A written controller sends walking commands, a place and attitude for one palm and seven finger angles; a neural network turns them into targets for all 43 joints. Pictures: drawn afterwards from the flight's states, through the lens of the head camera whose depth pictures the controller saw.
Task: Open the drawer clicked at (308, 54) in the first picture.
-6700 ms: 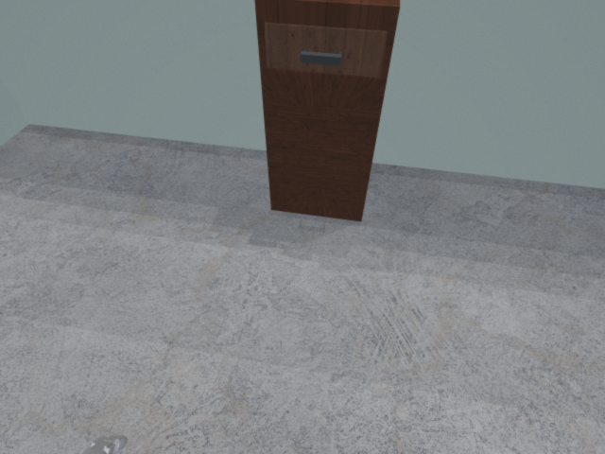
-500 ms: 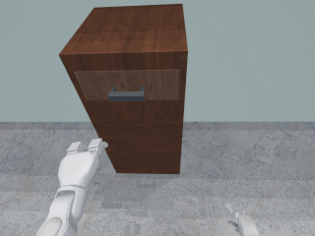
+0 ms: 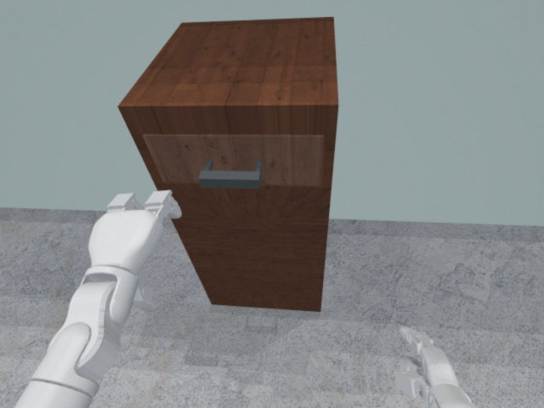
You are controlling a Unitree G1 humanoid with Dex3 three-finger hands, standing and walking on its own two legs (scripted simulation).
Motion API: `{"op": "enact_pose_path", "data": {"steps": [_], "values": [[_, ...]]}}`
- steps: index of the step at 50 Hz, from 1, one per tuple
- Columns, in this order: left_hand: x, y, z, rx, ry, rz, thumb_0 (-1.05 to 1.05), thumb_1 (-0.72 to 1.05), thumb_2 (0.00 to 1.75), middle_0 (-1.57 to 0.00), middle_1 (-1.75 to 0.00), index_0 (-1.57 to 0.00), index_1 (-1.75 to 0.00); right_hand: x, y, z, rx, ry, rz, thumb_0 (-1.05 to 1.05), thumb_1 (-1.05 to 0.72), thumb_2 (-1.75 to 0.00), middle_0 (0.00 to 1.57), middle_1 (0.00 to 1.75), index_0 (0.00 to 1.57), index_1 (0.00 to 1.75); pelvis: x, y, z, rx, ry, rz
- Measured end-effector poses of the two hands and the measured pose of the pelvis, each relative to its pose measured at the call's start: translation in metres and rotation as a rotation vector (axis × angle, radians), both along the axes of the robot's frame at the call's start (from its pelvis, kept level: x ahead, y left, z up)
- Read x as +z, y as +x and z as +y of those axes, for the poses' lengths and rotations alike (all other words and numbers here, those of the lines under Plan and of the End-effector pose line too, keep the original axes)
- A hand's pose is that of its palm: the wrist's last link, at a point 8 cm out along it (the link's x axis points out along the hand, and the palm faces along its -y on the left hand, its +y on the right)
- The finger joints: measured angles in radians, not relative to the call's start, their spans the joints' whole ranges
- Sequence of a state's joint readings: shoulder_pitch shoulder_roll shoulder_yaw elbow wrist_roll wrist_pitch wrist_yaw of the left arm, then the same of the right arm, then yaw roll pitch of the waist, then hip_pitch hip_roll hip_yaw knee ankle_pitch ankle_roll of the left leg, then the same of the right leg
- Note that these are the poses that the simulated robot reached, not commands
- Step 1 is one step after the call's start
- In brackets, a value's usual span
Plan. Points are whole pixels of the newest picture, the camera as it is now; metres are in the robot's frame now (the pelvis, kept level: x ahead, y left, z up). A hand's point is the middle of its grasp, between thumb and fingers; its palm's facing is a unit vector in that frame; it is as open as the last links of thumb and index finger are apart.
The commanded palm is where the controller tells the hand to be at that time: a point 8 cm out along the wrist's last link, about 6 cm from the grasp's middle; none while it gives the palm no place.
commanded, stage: raise the hand with hooked fingers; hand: left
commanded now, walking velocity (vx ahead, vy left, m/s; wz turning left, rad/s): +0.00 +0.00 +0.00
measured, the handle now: (232, 172) +0.57 +0.18 +0.00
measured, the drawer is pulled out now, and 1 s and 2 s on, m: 0.00 0.00 0.00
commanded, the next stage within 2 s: move the hooked fingers above the handle in 0.54 s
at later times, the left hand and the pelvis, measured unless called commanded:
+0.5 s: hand (144, 246) +0.29 +0.23 +0.10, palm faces +0.08 -0.08 -0.99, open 13.8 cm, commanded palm +0.27 +0.24 +0.16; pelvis -0.01 +0.00 +0.00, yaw +0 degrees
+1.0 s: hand (165, 223) +0.34 +0.22 +0.09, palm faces +0.05 -0.05 -1.00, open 13.8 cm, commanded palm +0.33 +0.23 +0.15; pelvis -0.02 +0.00 +0.00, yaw +1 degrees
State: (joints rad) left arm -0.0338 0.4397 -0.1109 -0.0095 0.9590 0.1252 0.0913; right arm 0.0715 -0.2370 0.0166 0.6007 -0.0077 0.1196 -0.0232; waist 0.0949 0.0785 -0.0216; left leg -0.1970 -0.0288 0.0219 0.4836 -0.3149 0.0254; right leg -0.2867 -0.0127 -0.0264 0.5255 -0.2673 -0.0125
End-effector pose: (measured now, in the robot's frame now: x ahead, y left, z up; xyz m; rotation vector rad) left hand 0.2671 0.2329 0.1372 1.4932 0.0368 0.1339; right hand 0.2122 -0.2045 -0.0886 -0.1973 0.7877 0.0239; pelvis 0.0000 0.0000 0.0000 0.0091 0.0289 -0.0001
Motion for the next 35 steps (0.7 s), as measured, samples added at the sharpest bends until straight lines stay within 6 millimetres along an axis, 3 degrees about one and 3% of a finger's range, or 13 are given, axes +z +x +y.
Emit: {"op": "enact_pose_path", "data": {"steps": [10,15,22,28,35], "values": [[0.028,0.018,0.01,0.007,0.018,-0.006,0.0,-0.49,0.31,-0.31,-1.2,-0.32,-1.19,-0.007,-0.009,-0.007,0.003,-0.008,0.055,0.01,-0.9,-0.9,0.2,0.3,0.2,0.3,0.004,-0.001,-0.005,0.015,-0.003,-0.007],[0.02,0.019,0.008,-0.017,-0.01,0.052,0.0,-0.49,0.31,-0.31,-1.2,-0.32,-1.2,-0.01,-0.023,-0.016,-0.022,-0.01,0.084,0.01,-0.9,-0.9,0.2,0.3,0.2,0.3,0.004,-0.003,-0.004,0.006,-0.002,0.0],[0.011,0.005,-0.002,-0.109,-0.012,0.035,0.0,-0.49,0.31,-0.32,-1.2,-0.32,-1.2,-0.015,-0.042,-0.024,-0.039,-0.035,0.12,0.01,-0.9,-0.9,0.2,0.3,0.2,0.3,0.004,-0.007,-0.001,0.001,-0.001,0.004],[0.021,0.001,0.009,-0.066,0.009,-0.049,0.0,-0.49,0.31,-0.32,-1.2,-0.32,-1.2,-0.017,-0.048,-0.019,-0.044,-0.02,0.13,0.01,-0.9,-0.9,0.2,0.3,0.2,0.3,0.004,-0.013,0.001,0.004,0.0,0.003],[0.019,0.001,0.016,-0.006,0.005,-0.001,0.0,-0.49,0.31,-0.31,-1.2,-0.32,-1.2,-0.015,-0.046,-0.008,-0.037,0.008,0.101,0.01,-0.9,-0.9,0.2,0.3,0.2,0.3,0.005,-0.018,0.004,0.006,0.001,-0.007]]}}
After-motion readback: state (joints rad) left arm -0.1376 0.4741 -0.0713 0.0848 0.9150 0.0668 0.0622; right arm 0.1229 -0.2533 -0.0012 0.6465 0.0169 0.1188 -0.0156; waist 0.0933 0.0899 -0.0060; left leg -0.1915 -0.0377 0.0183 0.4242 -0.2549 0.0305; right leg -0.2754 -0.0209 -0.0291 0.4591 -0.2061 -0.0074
